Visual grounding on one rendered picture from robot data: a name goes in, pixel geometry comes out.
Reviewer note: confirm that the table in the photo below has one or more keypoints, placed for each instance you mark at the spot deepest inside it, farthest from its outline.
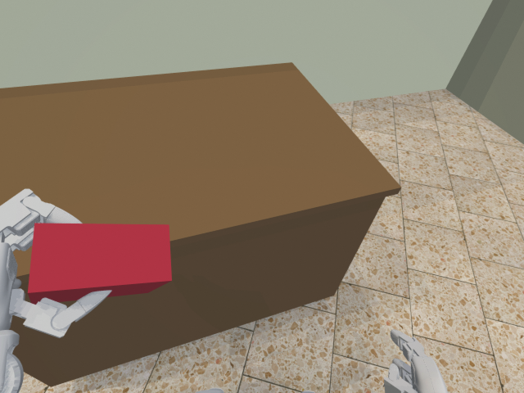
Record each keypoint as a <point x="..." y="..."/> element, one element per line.
<point x="267" y="192"/>

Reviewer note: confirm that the sponge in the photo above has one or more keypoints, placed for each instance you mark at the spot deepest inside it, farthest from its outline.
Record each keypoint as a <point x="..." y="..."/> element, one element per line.
<point x="68" y="261"/>

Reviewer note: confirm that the left robot forearm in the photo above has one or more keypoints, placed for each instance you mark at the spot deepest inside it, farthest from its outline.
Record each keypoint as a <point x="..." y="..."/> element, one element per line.
<point x="11" y="370"/>

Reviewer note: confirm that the robot right hand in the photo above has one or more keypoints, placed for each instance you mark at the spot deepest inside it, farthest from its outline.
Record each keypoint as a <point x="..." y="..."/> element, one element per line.
<point x="422" y="377"/>

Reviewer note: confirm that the robot left hand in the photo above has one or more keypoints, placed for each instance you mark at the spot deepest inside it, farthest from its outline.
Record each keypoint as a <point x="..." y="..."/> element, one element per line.
<point x="17" y="218"/>

